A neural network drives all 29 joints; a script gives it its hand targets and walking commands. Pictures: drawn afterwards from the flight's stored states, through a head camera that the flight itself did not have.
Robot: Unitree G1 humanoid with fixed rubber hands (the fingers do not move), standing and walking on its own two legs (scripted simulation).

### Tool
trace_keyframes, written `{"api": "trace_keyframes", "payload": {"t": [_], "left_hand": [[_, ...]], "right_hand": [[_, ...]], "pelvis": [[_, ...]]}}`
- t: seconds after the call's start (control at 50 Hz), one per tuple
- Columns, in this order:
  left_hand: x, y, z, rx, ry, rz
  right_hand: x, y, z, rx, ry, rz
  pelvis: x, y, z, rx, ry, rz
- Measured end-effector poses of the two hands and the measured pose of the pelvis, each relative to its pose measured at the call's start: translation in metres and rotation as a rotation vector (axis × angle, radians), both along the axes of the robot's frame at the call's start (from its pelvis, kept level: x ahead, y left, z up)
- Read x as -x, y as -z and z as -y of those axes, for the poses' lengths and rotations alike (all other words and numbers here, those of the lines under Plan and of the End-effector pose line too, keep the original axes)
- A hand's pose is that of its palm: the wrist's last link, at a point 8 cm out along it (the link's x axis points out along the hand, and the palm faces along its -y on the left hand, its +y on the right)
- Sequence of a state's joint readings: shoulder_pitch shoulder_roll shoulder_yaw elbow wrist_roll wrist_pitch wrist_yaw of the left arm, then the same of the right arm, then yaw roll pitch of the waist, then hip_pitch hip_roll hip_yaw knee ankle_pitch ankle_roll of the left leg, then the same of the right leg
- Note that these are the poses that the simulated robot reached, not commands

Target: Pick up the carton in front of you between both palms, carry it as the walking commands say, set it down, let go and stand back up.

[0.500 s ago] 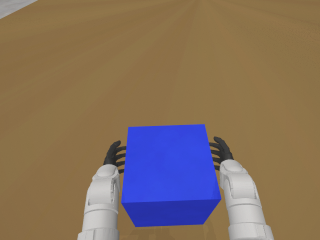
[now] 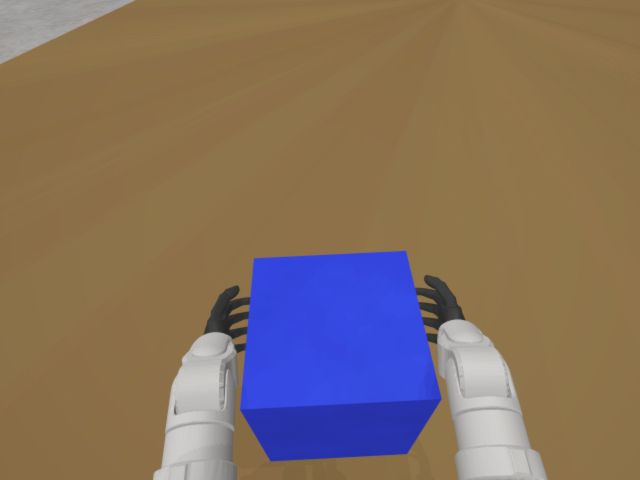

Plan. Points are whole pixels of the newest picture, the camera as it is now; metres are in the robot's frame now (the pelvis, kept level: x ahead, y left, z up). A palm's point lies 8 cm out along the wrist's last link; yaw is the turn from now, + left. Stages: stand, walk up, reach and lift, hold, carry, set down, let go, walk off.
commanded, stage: hold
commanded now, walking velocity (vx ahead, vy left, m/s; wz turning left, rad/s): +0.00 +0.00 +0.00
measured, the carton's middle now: (334, 361) +0.29 +0.01 -0.04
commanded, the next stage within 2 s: set down in 0.56 s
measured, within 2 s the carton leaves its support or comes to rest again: neither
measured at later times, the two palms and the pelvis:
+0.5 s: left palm (230, 337) +0.28 +0.14 +0.05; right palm (463, 321) +0.29 -0.16 +0.05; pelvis -0.01 -0.02 +0.00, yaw +3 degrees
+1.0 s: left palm (251, 331) +0.34 +0.13 -0.04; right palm (445, 327) +0.33 -0.17 -0.04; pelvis +0.00 +0.00 -0.02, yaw +2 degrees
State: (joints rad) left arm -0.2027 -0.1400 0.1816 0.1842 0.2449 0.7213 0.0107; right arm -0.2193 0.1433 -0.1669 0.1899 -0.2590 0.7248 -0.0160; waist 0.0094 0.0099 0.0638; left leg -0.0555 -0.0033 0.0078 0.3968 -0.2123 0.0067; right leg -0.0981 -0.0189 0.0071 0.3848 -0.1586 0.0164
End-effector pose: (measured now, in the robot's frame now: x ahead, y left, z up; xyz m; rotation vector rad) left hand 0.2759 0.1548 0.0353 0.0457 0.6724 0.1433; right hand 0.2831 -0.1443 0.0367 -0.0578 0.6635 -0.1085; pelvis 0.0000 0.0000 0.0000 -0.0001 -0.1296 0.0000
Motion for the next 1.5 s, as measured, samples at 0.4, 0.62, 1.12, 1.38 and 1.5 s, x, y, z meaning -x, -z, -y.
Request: {"api": "trace_keyframes", "payload": {"t": [0.4, 0.62, 1.12, 1.38, 1.5], "left_hand": [[0.006, -0.011, 0.016, 0.003, -0.027, 0.011], [-0.008, -0.011, 0.014, 0.0, -0.033, 0.0], [-0.067, 0.141, 0.027, 0.017, 0.022, -0.045], [-0.1, 0.218, 0.034, 0.066, 0.011, 0.022], [-0.114, 0.247, 0.037, 0.055, 0.033, -0.004]], "right_hand": [[0.0, -0.009, 0.016, -0.026, -0.011, 0.011], [-0.016, -0.009, 0.014, -0.02, -0.014, 0.001], [-0.054, 0.141, 0.027, -0.024, 0.063, -0.042], [-0.081, 0.217, 0.034, -0.07, 0.116, 0.026], [-0.09, 0.247, 0.037, -0.071, 0.134, 0.0]], "pelvis": [[0.011, 0.003, 0.022, -0.002, -0.042, 0.03], [-0.003, 0.001, 0.022, 0.001, -0.046, 0.012], [0.014, 0.039, 0.002, 0.004, -0.03, -0.423], [0.036, 0.11, 0.006, 0.008, -0.041, -0.719], [0.044, 0.141, 0.009, 0.01, -0.043, -0.782]]}}
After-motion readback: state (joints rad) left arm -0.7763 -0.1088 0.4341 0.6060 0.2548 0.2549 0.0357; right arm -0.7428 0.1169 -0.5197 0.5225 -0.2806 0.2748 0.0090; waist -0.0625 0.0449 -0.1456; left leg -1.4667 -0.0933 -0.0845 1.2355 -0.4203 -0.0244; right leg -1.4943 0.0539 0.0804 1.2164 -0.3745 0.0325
